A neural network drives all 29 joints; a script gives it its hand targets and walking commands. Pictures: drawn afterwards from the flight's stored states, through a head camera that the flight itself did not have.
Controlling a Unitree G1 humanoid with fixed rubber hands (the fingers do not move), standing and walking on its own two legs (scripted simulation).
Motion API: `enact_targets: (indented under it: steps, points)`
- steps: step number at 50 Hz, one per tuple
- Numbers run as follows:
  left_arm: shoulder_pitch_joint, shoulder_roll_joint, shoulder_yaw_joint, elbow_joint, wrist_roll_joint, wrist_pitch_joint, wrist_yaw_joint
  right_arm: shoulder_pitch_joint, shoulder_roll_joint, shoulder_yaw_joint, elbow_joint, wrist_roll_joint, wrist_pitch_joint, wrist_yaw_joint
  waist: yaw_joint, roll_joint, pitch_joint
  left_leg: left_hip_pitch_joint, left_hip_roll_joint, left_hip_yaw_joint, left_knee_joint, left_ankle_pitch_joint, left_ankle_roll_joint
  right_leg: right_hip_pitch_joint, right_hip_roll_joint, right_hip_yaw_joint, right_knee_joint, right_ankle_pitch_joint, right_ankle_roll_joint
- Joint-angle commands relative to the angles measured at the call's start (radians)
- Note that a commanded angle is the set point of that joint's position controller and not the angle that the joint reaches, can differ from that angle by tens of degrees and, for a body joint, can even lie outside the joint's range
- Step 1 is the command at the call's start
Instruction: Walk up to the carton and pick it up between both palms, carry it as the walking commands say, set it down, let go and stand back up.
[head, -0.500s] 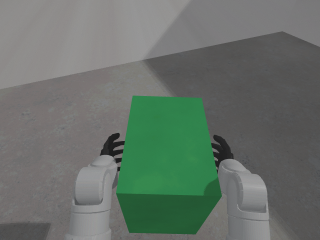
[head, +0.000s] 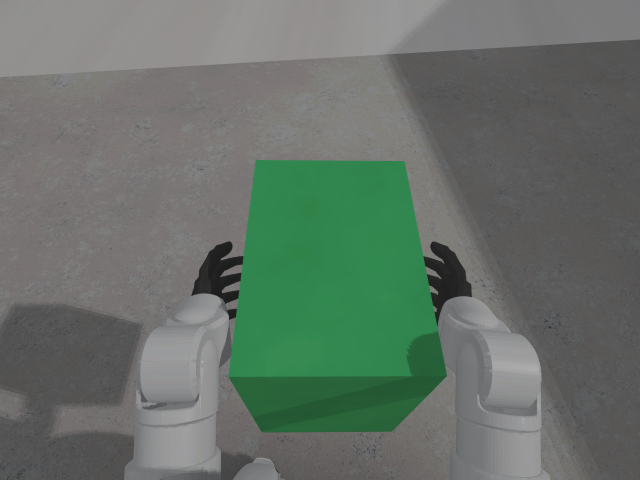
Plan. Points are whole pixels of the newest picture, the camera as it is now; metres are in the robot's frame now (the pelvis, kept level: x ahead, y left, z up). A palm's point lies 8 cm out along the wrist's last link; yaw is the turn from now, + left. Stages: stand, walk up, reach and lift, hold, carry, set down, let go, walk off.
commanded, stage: carry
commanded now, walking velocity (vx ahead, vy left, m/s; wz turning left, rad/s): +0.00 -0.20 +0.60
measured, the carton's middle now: (328, 305) +0.33 +0.02 +0.01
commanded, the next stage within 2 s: none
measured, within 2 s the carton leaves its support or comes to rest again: neither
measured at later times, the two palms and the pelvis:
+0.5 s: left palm (185, 401) +0.19 +0.15 +0.08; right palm (437, 306) +0.30 -0.10 +0.09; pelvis -0.02 -0.09 +0.01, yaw +20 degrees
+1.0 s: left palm out of the picture +0.10 +0.09 +0.07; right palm (454, 327) +0.28 -0.12 +0.08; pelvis -0.03 -0.20 +0.01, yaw +40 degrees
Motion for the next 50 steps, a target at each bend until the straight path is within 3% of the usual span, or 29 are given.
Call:
enact_targets:
  steps: [1, 2, 3, 5, 7, 10, 12, 13, 14, 15, 16, 18, 21, 29, 30, 31, 32, 33, 34, 35, 38, 41, 43, 44, 45, 46, 47, 48, 50]
  points:
    - [-0.481, -1.033, -0.746, -0.095, -0.459, -0.038, -0.283, -0.323, 0.960, 0.639, -0.032, 0.340, 0.002, 0.259, -0.039, 0.051, -0.529, 0.138, 0.043, -0.017, 0.070, 0.141, 0.046, 0.383, -0.136, 0.084, -0.283, 0.148, -0.062]
    - [-0.456, -1.040, -0.736, -0.084, -0.451, -0.048, -0.288, -0.377, 0.964, 0.674, -0.081, 0.352, 0.003, 0.262, -0.029, -0.308, -0.512, -0.095, -0.100, 0.152, 0.257, -0.314, 0.020, 0.414, -0.354, 0.302, -0.277, 0.349, -0.195]
    - [-0.463, -1.049, -0.707, -0.092, -0.438, -0.052, -0.291, -0.459, 0.983, 0.712, -0.120, 0.383, -0.001, 0.266, -0.029, -0.351, -0.482, -0.110, -0.023, 0.159, 0.386, -0.414, 0.029, 0.371, -0.368, 0.226, -0.236, 0.449, -0.237]
    - [-0.488, -1.042, -0.686, -0.072, -0.416, -0.053, -0.292, -0.501, 1.003, 0.733, -0.104, 0.415, -0.004, 0.266, -0.035, -0.211, -0.433, -0.075, -0.013, 0.174, 0.393, -0.349, 0.025, 0.356, -0.294, 0.078, -0.192, 0.551, -0.194]
    - [-0.501, -1.020, -0.668, -0.093, -0.396, -0.055, -0.283, -0.511, 1.007, 0.755, -0.115, 0.440, 0.000, 0.272, -0.031, -0.228, -0.430, -0.012, -0.025, 0.207, 0.308, -0.281, 0.022, 0.352, -0.251, -0.028, -0.158, 0.595, -0.182]
    - [-0.443, -0.995, -0.641, -0.074, -0.372, -0.044, -0.271, -0.494, 0.991, 0.748, -0.101, 0.448, 0.016, 0.277, -0.012, -0.248, -0.461, 0.069, -0.050, 0.235, 0.130, -0.264, 0.032, 0.413, -0.263, -0.072, -0.112, 0.674, -0.196]
    - [-0.404, -0.996, -0.635, -0.030, -0.356, -0.028, -0.266, -0.448, 0.982, 0.735, -0.060, 0.437, 0.028, 0.283, -0.034, -0.168, -0.455, 0.191, -0.042, 0.224, -0.166, -0.086, 0.053, 0.387, -0.243, -0.121, -0.015, 0.653, -0.160]
    - [-0.402, -0.997, -0.646, -0.016, -0.354, -0.026, -0.265, -0.409, 0.977, 0.725, -0.030, 0.426, 0.031, 0.290, -0.054, -0.114, -0.458, 0.362, 0.035, 0.124, -0.263, 0.041, 0.067, 0.236, -0.235, -0.125, 0.037, 0.557, -0.098]
    - [-0.402, -1.002, -0.657, -0.011, -0.351, -0.026, -0.264, -0.380, 0.983, 0.711, -0.017, 0.422, 0.032, 0.294, -0.062, 0.029, -0.459, 0.574, 0.218, -0.137, -0.241, 0.329, 0.108, -0.034, -0.198, -0.117, 0.120, 0.256, -0.020]
    - [-0.481, -1.003, -0.686, -0.045, -0.382, -0.025, -0.266, -0.377, 0.987, 0.686, 0.023, 0.415, 0.020, 0.297, -0.063, 0.324, -0.451, 0.682, 0.442, -0.456, -0.200, 0.865, 0.244, -0.271, -0.039, -0.092, 0.276, -0.219, 0.021]
    - [-0.491, -1.030, -0.704, -0.052, -0.386, -0.030, -0.268, -0.371, 1.029, 0.674, 0.023, 0.418, 0.015, 0.295, -0.058, 0.198, -0.467, 0.709, 0.381, -0.358, -0.130, 0.860, 0.259, -0.279, -0.084, 0.033, 0.409, -0.203, 0.009]
    - [-0.542, -1.061, -0.740, -0.108, -0.434, -0.041, -0.273, -0.413, 1.042, 0.674, -0.047, 0.416, 0.001, 0.291, -0.055, 0.090, -0.473, 0.640, 0.311, -0.230, -0.146, 0.642, 0.213, -0.298, -0.084, 0.049, 0.435, -0.074, 0.010]
    - [-0.596, -1.071, -0.765, -0.160, -0.479, -0.041, -0.280, -0.408, 1.036, 0.648, -0.075, 0.384, -0.006, 0.270, -0.053, 0.129, -0.473, 0.542, 0.217, -0.119, -0.158, 0.449, 0.190, -0.204, -0.061, 0.026, 0.345, 0.011, 0.030]
    - [-0.512, -1.024, -0.746, -0.089, -0.471, -0.021, -0.298, -0.334, 0.981, 0.617, -0.015, 0.319, 0.000, 0.256, -0.058, 0.233, -0.451, 0.333, 0.146, -0.118, -0.148, 0.174, 0.124, 0.068, 0.021, -0.067, -0.071, 0.025, 0.015]
    - [-0.513, -1.024, -0.741, -0.082, -0.468, -0.020, -0.301, -0.342, 0.982, 0.618, -0.007, 0.319, 0.001, 0.258, -0.051, 0.215, -0.450, 0.272, 0.111, -0.094, -0.118, 0.116, 0.092, 0.174, 0.027, -0.084, -0.195, 0.066, 0.005]
    - [-0.521, -1.023, -0.738, -0.072, -0.467, -0.020, -0.304, -0.349, 0.979, 0.620, 0.000, 0.319, 0.002, 0.258, -0.049, 0.145, -0.469, 0.161, 0.070, -0.062, -0.053, 0.039, 0.061, 0.320, -0.051, -0.010, -0.260, 0.079, -0.024]
    - [-0.521, -1.007, -0.731, -0.068, -0.461, -0.022, -0.307, -0.370, 0.986, 0.636, 0.001, 0.324, 0.003, 0.260, -0.042, -0.086, -0.455, -0.028, -0.031, 0.032, 0.143, -0.142, 0.023, 0.428, -0.267, 0.216, -0.348, 0.053, -0.082]
    - [-0.475, -1.022, -0.713, -0.064, -0.448, -0.032, -0.305, -0.436, 0.989, 0.675, -0.044, 0.351, 0.005, 0.264, -0.029, -0.340, -0.443, -0.144, -0.095, 0.181, 0.392, -0.401, 0.015, 0.330, -0.424, 0.326, -0.373, 0.067, -0.210]
    - [-0.488, -1.029, -0.676, -0.053, -0.430, -0.039, -0.301, -0.524, 1.007, 0.710, -0.068, 0.389, 0.004, 0.265, -0.028, -0.326, -0.396, -0.107, -0.008, 0.143, 0.488, -0.385, 0.029, 0.256, -0.380, 0.245, -0.347, 0.147, -0.222]
    - [-0.497, -1.026, -0.665, -0.043, -0.418, -0.037, -0.300, -0.526, 1.027, 0.715, -0.047, 0.403, 0.007, 0.264, -0.037, -0.239, -0.374, -0.087, 0.002, 0.145, 0.484, -0.341, 0.024, 0.256, -0.318, 0.134, -0.310, 0.200, -0.186]
    - [-0.517, -1.007, -0.653, -0.075, -0.395, -0.046, -0.290, -0.551, 1.028, 0.756, -0.083, 0.444, 0.008, 0.270, -0.036, -0.232, -0.373, -0.002, -0.009, 0.204, 0.341, -0.279, 0.009, 0.276, -0.240, -0.071, -0.233, 0.329, -0.166]
    - [-0.454, -0.989, -0.629, -0.058, -0.372, -0.034, -0.276, -0.522, 0.998, 0.751, -0.081, 0.450, 0.024, 0.272, -0.019, -0.239, -0.428, 0.081, -0.044, 0.231, 0.159, -0.275, 0.029, 0.366, -0.271, -0.081, -0.166, 0.488, -0.192]
    - [-0.422, -0.987, -0.630, -0.031, -0.359, -0.020, -0.269, -0.468, 0.994, 0.739, -0.044, 0.440, 0.034, 0.278, -0.037, -0.179, -0.443, 0.193, -0.038, 0.221, -0.125, -0.133, 0.050, 0.367, -0.269, -0.121, -0.059, 0.543, -0.166]
    - [-0.405, -0.988, -0.637, -0.017, -0.355, -0.015, -0.269, -0.437, 0.992, 0.732, -0.027, 0.430, 0.035, 0.282, -0.050, -0.119, -0.436, 0.321, 0.018, 0.153, -0.272, -0.006, 0.055, 0.265, -0.259, -0.142, -0.002, 0.501, -0.106]
    - [-0.411, -0.986, -0.641, -0.003, -0.348, -0.015, -0.269, -0.404, 1.000, 0.722, -0.007, 0.422, 0.037, 0.287, -0.067, -0.029, -0.430, 0.534, 0.166, -0.073, -0.277, 0.102, 0.090, 0.000, -0.244, -0.116, 0.076, 0.296, -0.028]
    - [-0.463, -0.980, -0.670, -0.035, -0.375, -0.012, -0.274, -0.382, 0.987, 0.697, 0.030, 0.408, 0.027, 0.290, -0.063, 0.320, -0.419, 0.660, 0.464, -0.480, -0.246, 0.624, 0.235, -0.282, -0.067, -0.133, 0.230, -0.169, 0.044]
    - [-0.514, -0.999, -0.692, -0.054, -0.390, -0.017, -0.278, -0.397, 1.033, 0.686, 0.031, 0.413, 0.019, 0.290, -0.063, 0.219, -0.437, 0.671, 0.405, -0.400, -0.178, 0.736, 0.269, -0.271, -0.101, 0.021, 0.392, -0.198, 0.026]
    - [-0.518, -1.023, -0.710, -0.065, -0.411, -0.024, -0.281, -0.397, 1.043, 0.681, 0.003, 0.412, 0.012, 0.288, -0.062, 0.118, -0.446, 0.667, 0.357, -0.310, -0.158, 0.695, 0.241, -0.302, -0.081, 0.025, 0.431, -0.142, 0.021]
    - [-0.591, -1.064, -0.751, -0.113, -0.464, -0.034, -0.290, -0.441, 1.052, 0.667, -0.054, 0.396, -0.002, 0.278, -0.054, 0.096, -0.459, 0.596, 0.283, -0.179, -0.177, 0.500, 0.195, -0.266, -0.103, 0.050, 0.433, -0.006, 0.018]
